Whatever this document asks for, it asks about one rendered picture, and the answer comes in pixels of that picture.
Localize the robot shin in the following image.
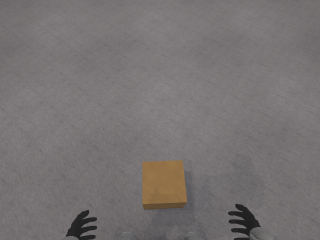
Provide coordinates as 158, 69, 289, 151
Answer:
184, 232, 196, 238
121, 232, 134, 238

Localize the carton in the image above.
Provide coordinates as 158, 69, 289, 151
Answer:
142, 160, 187, 210

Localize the robot left shin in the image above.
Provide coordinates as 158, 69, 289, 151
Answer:
121, 232, 134, 238

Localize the right robot forearm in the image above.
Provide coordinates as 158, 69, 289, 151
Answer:
249, 227, 280, 240

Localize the right robot hand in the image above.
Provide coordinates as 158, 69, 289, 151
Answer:
228, 204, 261, 240

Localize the left robot hand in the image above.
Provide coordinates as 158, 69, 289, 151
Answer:
66, 210, 97, 240

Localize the robot right shin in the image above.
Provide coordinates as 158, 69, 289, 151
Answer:
184, 232, 196, 238

